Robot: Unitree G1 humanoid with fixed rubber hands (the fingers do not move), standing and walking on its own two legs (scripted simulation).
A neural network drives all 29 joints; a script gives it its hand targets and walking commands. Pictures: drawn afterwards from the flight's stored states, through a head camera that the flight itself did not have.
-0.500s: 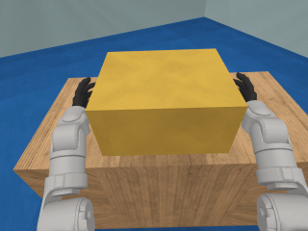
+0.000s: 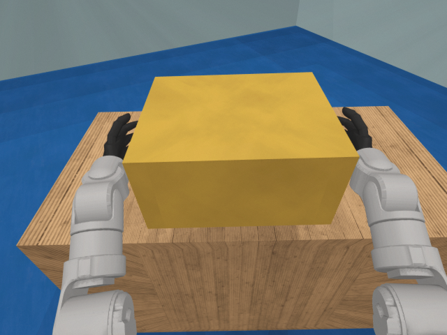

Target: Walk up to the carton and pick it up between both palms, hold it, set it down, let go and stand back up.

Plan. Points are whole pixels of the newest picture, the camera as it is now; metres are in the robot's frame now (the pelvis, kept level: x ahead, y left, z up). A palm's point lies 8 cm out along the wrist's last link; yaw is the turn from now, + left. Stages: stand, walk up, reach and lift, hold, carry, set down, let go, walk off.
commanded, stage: hold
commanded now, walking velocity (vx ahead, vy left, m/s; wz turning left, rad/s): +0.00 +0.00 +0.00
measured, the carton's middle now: (235, 144) +0.41 -0.01 +0.16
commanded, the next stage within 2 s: none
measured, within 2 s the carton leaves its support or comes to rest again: neither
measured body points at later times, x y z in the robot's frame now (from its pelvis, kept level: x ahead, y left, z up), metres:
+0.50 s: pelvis +0.00 +0.00 +0.00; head -0.04 +0.00 +0.45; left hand +0.38 +0.20 +0.17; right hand +0.37 -0.21 +0.18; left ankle +0.02 +0.12 -0.75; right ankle +0.04 -0.12 -0.75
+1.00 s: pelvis +0.00 +0.00 +0.00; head -0.04 +0.01 +0.45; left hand +0.38 +0.20 +0.18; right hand +0.37 -0.21 +0.18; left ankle +0.02 +0.12 -0.75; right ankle +0.04 -0.12 -0.75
